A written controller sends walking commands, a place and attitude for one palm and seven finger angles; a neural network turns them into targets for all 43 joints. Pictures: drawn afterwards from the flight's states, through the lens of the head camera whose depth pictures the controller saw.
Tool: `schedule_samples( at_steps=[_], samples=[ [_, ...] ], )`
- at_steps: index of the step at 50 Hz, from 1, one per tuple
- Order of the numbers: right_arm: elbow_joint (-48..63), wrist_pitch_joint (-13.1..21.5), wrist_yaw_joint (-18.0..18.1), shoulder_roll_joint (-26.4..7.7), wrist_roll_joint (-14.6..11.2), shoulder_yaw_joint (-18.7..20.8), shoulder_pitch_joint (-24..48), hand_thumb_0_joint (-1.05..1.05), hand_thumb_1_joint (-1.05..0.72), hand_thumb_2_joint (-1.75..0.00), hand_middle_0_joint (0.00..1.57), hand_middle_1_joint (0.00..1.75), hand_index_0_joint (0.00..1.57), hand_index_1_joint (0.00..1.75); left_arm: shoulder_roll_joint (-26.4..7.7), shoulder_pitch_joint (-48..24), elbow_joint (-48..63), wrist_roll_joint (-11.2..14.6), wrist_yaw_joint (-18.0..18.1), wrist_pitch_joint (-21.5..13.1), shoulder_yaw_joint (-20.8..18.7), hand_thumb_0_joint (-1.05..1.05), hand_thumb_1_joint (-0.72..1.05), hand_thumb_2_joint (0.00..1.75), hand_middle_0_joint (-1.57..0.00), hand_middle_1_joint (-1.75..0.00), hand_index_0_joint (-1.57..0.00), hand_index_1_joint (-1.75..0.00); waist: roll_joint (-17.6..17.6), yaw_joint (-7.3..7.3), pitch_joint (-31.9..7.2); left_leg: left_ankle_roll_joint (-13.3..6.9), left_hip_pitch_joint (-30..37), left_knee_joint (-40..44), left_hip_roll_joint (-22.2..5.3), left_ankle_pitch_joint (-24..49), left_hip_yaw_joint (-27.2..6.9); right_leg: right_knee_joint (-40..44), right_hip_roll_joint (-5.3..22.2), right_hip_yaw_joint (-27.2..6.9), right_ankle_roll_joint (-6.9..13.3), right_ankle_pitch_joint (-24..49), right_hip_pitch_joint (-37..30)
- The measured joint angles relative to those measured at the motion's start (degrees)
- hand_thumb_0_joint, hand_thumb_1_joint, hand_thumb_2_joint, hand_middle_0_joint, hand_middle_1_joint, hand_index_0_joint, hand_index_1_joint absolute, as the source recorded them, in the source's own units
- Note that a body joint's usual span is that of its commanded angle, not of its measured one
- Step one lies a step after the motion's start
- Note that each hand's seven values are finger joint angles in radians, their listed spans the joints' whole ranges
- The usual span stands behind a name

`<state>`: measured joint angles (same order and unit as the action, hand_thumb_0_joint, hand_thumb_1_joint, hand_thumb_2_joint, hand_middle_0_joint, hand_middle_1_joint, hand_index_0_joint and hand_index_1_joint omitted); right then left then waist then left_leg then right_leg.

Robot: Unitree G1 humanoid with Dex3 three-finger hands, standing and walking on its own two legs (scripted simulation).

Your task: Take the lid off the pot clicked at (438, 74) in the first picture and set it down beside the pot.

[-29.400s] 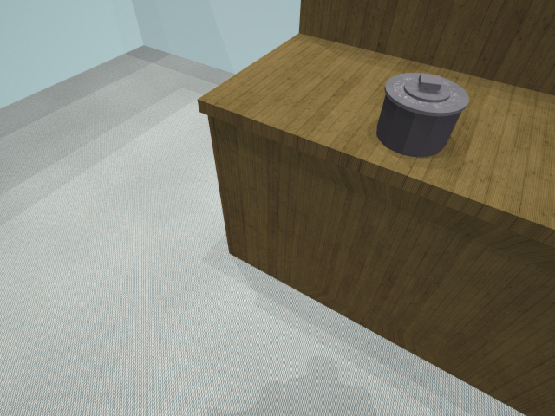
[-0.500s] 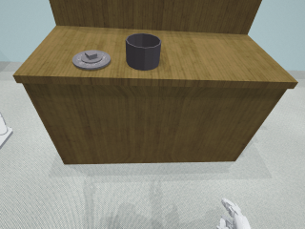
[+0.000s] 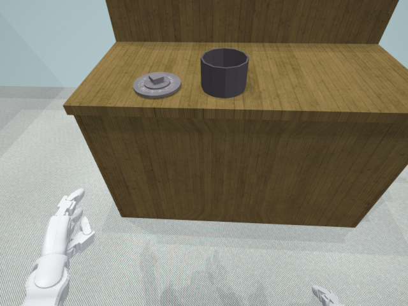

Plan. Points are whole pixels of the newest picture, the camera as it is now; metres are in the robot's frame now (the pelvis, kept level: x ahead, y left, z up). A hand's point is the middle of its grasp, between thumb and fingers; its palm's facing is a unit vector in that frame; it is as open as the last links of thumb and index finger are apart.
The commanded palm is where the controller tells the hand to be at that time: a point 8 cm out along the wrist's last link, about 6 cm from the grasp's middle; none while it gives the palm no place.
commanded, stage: stop stepping back and stand still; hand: left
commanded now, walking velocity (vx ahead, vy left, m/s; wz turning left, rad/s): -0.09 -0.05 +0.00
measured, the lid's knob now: (156, 77) +0.86 +0.17 +0.05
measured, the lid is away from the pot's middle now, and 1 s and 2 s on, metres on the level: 0.25 0.25 0.25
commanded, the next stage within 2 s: let the arm hang, fingers relaxed in 0.40 s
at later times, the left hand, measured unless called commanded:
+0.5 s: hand out of the picture +0.05 +0.19 -0.16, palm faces -0.02 -0.96 -0.29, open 7.3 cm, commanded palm none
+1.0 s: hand out of the picture +0.07 +0.16 -0.17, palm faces -0.01 -0.98 -0.20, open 7.3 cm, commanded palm none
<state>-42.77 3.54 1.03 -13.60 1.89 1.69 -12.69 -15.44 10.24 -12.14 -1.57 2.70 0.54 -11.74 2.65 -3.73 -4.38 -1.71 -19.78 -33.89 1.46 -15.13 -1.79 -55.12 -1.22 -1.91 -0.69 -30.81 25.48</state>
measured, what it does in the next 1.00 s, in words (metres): steps on the spot: right foot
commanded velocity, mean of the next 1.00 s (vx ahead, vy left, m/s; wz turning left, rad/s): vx -0.01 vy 0.00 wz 0.00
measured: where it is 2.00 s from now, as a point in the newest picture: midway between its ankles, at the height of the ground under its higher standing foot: outside the picture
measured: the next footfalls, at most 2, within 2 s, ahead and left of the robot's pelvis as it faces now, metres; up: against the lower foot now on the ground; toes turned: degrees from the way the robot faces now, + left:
right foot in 0.08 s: +0.06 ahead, -0.13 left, +0.00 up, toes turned +1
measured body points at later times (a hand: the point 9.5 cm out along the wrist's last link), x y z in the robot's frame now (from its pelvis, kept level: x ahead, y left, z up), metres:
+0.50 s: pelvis +0.01 -0.02 +0.01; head +0.04 -0.03 +0.46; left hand +0.05 +0.24 -0.13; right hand +0.00 -0.24 -0.15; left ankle +0.03 +0.11 -0.73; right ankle +0.02 -0.13 -0.73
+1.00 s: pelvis +0.03 -0.01 +0.01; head +0.06 -0.01 +0.46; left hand +0.07 +0.22 -0.15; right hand +0.03 -0.24 -0.15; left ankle +0.03 +0.11 -0.73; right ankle +0.02 -0.13 -0.73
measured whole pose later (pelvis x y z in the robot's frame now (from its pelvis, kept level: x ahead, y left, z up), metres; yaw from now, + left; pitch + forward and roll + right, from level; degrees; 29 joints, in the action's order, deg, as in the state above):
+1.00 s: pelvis +0.03 -0.01 +0.01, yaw -2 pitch -1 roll +0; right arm -61.0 -0.3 2.2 -7.9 0.2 1.9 -15.4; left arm -9.4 12.7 -62.5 -0.5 2.1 -0.1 -1.1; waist -0.1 -1.0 4.0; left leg 0.0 -10.4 -27.0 -0.5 -15.5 -0.4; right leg -25.6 -1.6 -2.9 0.2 -14.5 10.0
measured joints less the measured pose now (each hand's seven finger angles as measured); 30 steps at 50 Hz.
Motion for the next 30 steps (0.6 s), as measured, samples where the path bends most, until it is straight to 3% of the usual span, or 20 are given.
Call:
schedule_samples(
  at_steps=[2,4,7,9,11,13,21,30],
  samples=[
    [-0.67,-1.43,-0.17,1.25,0.26,-1.02,0.19,0.01,-0.9,-0.9,0.21,0.3,0.2,0.3,1.74,-0.13,-11.18,0.06,-1.21,2.24,4.55,0.0,0.91,0.9,-0.19,-0.3,-0.19,-0.3,-1.41,-0.04,1.78,0.77,0.65,-0.34,-0.28,-0.37,0.65,8.55,0.36,-0.17,0.03,5.74,-2.19],
    [-1.27,-2.43,-0.42,3.07,-0.29,-1.78,-0.09,0.01,-0.9,-0.9,0.21,0.3,0.2,0.3,2.79,1.42,-19.27,0.2,-1.98,2.79,8.49,0.0,0.91,0.9,-0.19,-0.3,-0.19,-0.3,-5.22,0.28,3.51,1.57,0.5,-2.58,0.44,-1.93,2.42,16.82,1.49,-1.99,0.65,14.58,-5.09],
    [-4.29,-3.98,-0.49,3.76,-1.12,-1.29,-0.63,0.01,-0.9,-0.9,0.21,0.3,0.2,0.3,7.1,3.29,-31.32,0.55,-2.59,3.76,13.14,0.01,0.91,0.9,-0.19,-0.3,-0.19,-0.3,-5.02,-0.72,6.87,2.16,0.99,-4.14,-1.24,-3.27,0.89,16.67,-0.12,-0.33,1.33,12.76,-6.56],
    [-6.56,-4.67,-0.14,4.25,-1.29,-0.83,-2.37,0.01,-0.9,-0.9,0.21,0.3,0.2,0.3,8.4,3.32,-32.96,2.91,-1.21,1.49,10.58,-0.06,0.97,0.9,-0.2,-0.3,-0.2,-0.3,-4.87,0.09,8.26,2.52,0.92,-3.1,-1.78,-2.33,-0.61,19.2,-0.61,1.13,1.59,13.32,-7.62],
    [-9.19,-5.23,0.07,4.53,-1.29,-0.81,-3.52,0.01,-0.9,-0.9,0.21,0.3,0.2,0.3,7.0,2.24,-34.8,2.23,-1.11,0.36,10.69,-0.09,1.0,0.9,-0.21,-0.3,-0.21,-0.3,-4.74,1.48,9.49,2.7,1.43,-1.22,-2.15,-1.18,-1.12,21.99,-0.93,1.6,1.67,14.97,-8.62],
    [-11.02,-5.47,0.28,4.63,-1.2,-0.5,-4.4,0.01,-0.9,-0.9,0.21,0.3,0.2,0.3,5.69,1.79,-36.89,1.73,-1.18,0.19,10.58,-0.09,1.0,0.9,-0.21,-0.3,-0.21,-0.3,-4.1,1.98,10.11,2.7,1.87,0.34,-2.39,-0.34,-1.33,24.18,-1.13,1.78,1.78,16.19,-9.37],
    [-14.65,-5.56,0.69,4.25,-1.28,0.39,-5.54,0.01,-0.9,-0.9,0.2,0.3,0.2,0.3,2.7,2.81,-45.04,1.39,-0.67,0.85,10.13,-0.03,0.94,0.9,-0.2,-0.3,-0.2,-0.3,-1.11,1.96,9.79,2.39,5.11,4.14,-2.39,0.77,-0.4,27.87,-0.99,0.85,1.54,17.49,-12.28],
    [-16.17,-4.88,0.47,4.88,-1.37,0.07,-3.75,0.01,-0.9,-0.9,0.2,0.3,0.2,0.3,4.32,2.83,-48.39,1.32,-0.55,0.34,10.78,0.0,0.91,0.9,-0.19,-0.3,-0.2,-0.3,-0.29,2.45,9.04,2.04,7.24,6.26,-2.12,1.12,0.67,29.1,-0.64,-0.21,1.22,17.65,-13.72]
  ],
)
